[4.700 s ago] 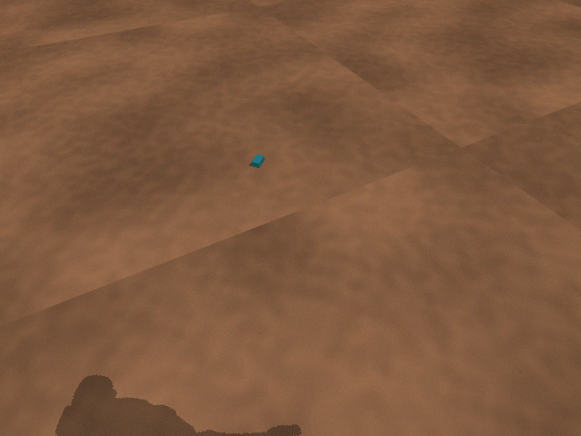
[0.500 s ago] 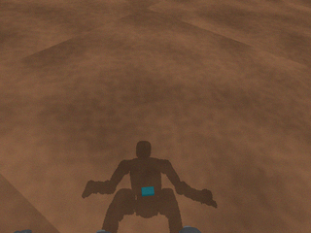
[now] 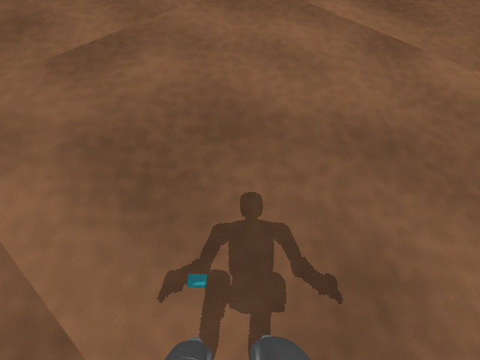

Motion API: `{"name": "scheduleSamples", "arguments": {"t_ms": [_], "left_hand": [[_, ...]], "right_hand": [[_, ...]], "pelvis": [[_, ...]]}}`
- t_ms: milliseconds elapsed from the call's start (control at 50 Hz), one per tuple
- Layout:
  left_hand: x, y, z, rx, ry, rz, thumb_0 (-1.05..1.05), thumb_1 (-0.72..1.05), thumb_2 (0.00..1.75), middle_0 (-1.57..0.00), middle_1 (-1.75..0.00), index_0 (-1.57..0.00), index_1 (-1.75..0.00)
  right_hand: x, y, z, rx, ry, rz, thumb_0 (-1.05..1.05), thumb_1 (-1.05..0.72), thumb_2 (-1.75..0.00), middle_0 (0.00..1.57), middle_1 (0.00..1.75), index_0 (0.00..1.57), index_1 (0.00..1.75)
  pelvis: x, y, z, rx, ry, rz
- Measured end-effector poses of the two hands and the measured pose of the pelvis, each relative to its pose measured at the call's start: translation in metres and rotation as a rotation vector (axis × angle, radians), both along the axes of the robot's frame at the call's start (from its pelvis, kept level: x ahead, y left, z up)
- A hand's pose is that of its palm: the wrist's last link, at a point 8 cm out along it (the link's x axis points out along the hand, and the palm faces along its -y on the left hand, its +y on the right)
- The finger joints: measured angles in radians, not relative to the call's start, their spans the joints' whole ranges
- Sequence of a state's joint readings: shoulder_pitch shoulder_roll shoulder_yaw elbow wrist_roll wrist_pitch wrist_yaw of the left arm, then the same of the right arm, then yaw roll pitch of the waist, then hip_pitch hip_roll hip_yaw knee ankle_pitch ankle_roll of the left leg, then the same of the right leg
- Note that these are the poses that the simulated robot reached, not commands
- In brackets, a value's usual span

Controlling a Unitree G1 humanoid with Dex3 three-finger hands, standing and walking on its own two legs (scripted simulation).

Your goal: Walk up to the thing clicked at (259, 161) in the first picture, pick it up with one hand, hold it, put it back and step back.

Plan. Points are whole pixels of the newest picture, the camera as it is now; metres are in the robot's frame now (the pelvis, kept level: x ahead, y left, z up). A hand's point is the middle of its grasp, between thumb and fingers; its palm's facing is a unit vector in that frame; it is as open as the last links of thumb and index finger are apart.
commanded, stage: walk up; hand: left
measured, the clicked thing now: (197, 280) +0.46 +0.17 -0.72
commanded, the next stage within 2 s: none
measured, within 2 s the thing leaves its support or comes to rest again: neither
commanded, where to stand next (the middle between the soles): +0.06 -0.07 m, yaw +1 degrees
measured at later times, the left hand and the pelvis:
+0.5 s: hand out of the picture +0.04 +0.13 -0.12, palm faces -0.06 -0.85 -0.52, open 7.4 cm; pelvis +0.01 -0.16 +0.00, yaw -2 degrees
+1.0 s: hand out of the picture +0.08 +0.22 -0.15, palm faces +0.00 -0.90 -0.44, open 7.4 cm; pelvis +0.01 -0.07 -0.01, yaw +1 degrees
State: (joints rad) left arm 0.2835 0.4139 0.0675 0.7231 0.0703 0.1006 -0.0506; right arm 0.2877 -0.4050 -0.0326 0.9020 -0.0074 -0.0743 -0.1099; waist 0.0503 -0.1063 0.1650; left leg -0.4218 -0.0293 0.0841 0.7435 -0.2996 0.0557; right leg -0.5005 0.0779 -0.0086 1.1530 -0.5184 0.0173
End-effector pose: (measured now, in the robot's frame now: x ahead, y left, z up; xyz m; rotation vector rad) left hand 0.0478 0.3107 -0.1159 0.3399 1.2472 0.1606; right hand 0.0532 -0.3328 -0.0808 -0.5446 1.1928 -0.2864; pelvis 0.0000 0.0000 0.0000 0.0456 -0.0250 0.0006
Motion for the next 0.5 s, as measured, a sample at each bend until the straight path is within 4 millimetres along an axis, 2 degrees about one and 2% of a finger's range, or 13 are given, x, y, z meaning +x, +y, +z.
{"name": "scheduleSamples", "arguments": {"t_ms": [100,160,220,280,320,380,440,500], "left_hand": [[0.042,-0.038,0.004,-0.011,-0.066,-0.072,0.01,0.90,0.90,-0.20,-0.30,-0.21,-0.30],[0.062,-0.060,0.007,0.002,-0.140,-0.070,0.01,0.91,0.90,-0.20,-0.30,-0.21,-0.30],[0.068,-0.087,0.005,0.037,-0.172,-0.070,0.01,0.91,0.90,-0.20,-0.30,-0.20,-0.30],[0.055,-0.116,0.001,0.085,-0.168,-0.045,0.01,0.91,0.90,-0.20,-0.30,-0.20,-0.30],[0.040,-0.135,0.003,0.095,-0.127,-0.042,0.01,0.91,0.90,-0.20,-0.30,-0.20,-0.30],[0.021,-0.154,0.017,0.102,-0.068,-0.028,0.01,0.90,0.90,-0.20,-0.30,-0.21,-0.30],[0.007,-0.155,0.032,0.143,-0.037,-0.013,0.01,0.90,0.90,-0.21,-0.30,-0.21,-0.30],[-0.007,-0.141,0.045,0.207,-0.008,0.007,0.01,0.90,0.90,-0.21,-0.30,-0.21,-0.30]], "right_hand": [[-0.006,-0.057,0.018,-0.059,-0.076,-0.056,0.00,-0.89,-0.90,0.21,0.30,0.21,0.30],[-0.010,-0.095,0.021,-0.068,-0.069,-0.043,0.00,-0.89,-0.90,0.21,0.30,0.21,0.30],[-0.007,-0.136,0.010,-0.046,-0.070,-0.036,0.00,-0.89,-0.90,0.21,0.30,0.21,0.30],[0.000,-0.173,-0.013,-0.026,-0.063,-0.053,0.01,-0.90,-0.90,0.21,0.30,0.20,0.30],[0.005,-0.181,-0.023,0.009,-0.056,-0.079,0.01,-0.90,-0.90,0.20,0.30,0.20,0.30],[0.016,-0.178,-0.032,0.083,-0.053,-0.080,0.01,-0.90,-0.90,0.20,0.30,0.20,0.29],[0.025,-0.168,-0.039,0.149,-0.028,-0.049,0.01,-0.90,-0.90,0.20,0.30,0.20,0.29],[0.033,-0.156,-0.044,0.195,0.007,-0.020,0.01,-0.90,-0.90,0.20,0.30,0.20,0.29]], "pelvis": [[-0.002,-0.042,0.001,-0.023,-0.006,-0.031],[-0.003,-0.074,-0.002,-0.033,-0.006,-0.036],[-0.001,-0.110,-0.013,-0.033,-0.003,-0.038],[0.001,-0.139,-0.026,-0.085,-0.020,-0.028],[0.004,-0.149,-0.023,-0.071,-0.016,-0.033],[0.008,-0.154,-0.011,-0.061,-0.005,-0.034],[0.009,-0.158,-0.003,-0.046,0.003,-0.031],[0.009,-0.159,0.000,-0.042,0.014,-0.028]]}}
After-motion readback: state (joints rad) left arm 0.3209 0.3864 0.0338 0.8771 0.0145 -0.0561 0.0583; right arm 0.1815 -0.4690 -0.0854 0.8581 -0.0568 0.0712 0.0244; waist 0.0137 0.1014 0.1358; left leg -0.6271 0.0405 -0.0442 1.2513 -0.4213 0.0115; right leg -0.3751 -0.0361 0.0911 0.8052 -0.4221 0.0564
